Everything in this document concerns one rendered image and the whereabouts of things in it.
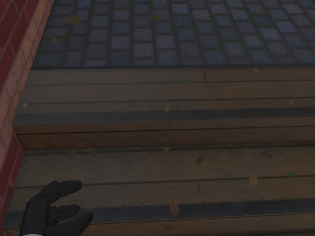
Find stairs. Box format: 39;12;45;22
2;117;315;236

